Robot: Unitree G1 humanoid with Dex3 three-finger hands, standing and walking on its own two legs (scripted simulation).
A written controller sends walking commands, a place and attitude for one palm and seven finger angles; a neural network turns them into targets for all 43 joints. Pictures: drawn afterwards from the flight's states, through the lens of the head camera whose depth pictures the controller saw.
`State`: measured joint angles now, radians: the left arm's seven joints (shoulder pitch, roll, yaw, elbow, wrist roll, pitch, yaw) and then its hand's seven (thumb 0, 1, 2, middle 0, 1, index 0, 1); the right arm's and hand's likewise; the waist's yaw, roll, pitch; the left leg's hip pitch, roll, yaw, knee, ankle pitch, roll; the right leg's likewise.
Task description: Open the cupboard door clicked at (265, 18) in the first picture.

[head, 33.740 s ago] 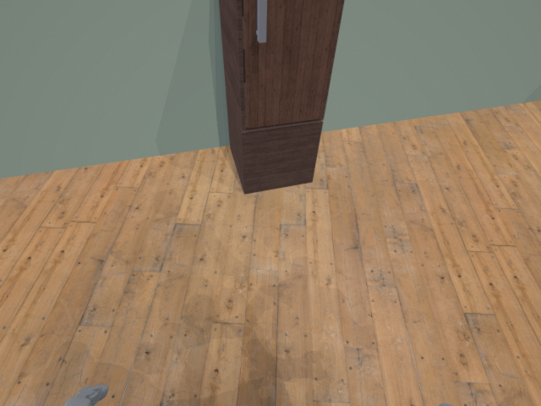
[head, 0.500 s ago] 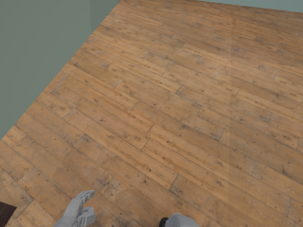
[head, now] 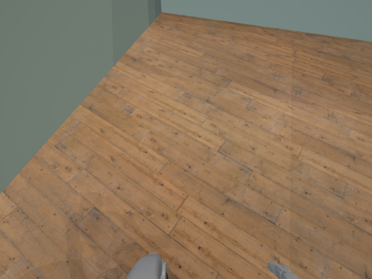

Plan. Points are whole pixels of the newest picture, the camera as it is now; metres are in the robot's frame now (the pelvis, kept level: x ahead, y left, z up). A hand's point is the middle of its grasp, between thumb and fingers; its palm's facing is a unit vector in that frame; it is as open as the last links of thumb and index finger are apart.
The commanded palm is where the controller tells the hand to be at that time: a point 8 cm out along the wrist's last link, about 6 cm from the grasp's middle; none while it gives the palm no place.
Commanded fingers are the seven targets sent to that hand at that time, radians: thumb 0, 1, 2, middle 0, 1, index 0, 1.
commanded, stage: walk to a spot facing it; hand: left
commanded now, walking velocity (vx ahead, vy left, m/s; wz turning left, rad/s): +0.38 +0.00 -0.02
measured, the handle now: out of the picture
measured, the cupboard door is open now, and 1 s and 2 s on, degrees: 41 41 41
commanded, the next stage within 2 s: turn to face it in 0.48 s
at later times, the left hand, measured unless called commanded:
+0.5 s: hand (140, 180) +0.40 +0.20 -0.16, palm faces -0.11 -0.97 -0.23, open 7.3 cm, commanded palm none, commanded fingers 0.00 0.90 0.90 -0.20 -0.30 -0.20 -0.30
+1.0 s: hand (161, 149) +0.55 +0.16 -0.19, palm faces +0.10 -0.98 -0.18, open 7.2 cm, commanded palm none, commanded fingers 0.00 0.90 0.90 -0.20 -0.30 -0.20 -0.30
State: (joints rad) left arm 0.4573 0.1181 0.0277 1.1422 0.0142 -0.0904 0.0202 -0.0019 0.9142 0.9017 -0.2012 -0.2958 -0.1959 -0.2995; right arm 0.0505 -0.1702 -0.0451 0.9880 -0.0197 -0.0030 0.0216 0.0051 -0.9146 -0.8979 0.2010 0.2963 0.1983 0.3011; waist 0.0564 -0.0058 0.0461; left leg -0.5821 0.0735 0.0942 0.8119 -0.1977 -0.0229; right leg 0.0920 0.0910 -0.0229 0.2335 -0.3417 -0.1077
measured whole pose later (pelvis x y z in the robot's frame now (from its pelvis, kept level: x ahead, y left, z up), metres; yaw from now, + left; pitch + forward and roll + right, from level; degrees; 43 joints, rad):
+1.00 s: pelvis +0.49 -0.03 -0.01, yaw +5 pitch +0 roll -1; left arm 0.19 0.20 0.06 1.00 0.01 -0.03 0.02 -0.02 0.94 0.90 -0.20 -0.30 -0.20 -0.30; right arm 0.17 -0.21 -0.04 0.97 -0.03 0.01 0.01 0.01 -0.93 -0.90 0.20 0.30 0.20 0.30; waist -0.04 -0.04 0.07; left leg -0.43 0.05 0.14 0.65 -0.16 -0.01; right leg -0.12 -0.07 -0.28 0.62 -0.46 -0.01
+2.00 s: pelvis +0.57 -0.10 -0.01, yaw +41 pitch +1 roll +1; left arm 0.18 0.26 0.07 0.92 0.02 0.06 0.01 0.01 0.91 0.90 -0.20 -0.30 -0.20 -0.30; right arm 0.10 -0.22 -0.04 0.89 -0.02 0.03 0.00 0.00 -0.91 -0.90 0.21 0.30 0.20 0.30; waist 0.01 -0.04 0.11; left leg -0.31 -0.02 0.02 0.56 -0.27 0.02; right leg -0.48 -0.10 -0.03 1.11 -0.44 0.09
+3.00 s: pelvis +0.64 -0.11 +0.00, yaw +75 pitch +2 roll +0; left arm 0.13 0.24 0.06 0.87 0.01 0.03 0.01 0.00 0.91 0.90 -0.20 -0.30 -0.20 -0.30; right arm 0.19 -0.22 -0.06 0.92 -0.03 0.05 0.01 0.01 -0.91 -0.90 0.21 0.30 0.21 0.30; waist -0.03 0.01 0.08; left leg -0.35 -0.04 -0.10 0.53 -0.23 0.00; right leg -0.35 -0.03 -0.01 0.69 -0.37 0.08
